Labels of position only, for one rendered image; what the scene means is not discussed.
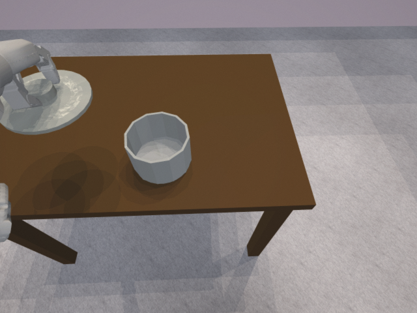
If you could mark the table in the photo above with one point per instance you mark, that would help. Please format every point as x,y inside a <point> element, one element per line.
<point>245,156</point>

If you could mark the knob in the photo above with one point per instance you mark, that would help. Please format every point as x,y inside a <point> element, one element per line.
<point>42,89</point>

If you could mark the lid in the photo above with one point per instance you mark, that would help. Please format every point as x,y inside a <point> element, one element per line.
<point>74,96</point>

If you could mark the left robot hand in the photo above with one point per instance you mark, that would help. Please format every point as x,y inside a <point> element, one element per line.
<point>20,55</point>

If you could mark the pot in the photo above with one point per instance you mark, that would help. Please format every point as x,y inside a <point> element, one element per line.
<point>158,145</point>

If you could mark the left robot forearm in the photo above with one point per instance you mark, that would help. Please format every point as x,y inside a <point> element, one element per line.
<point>6,76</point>

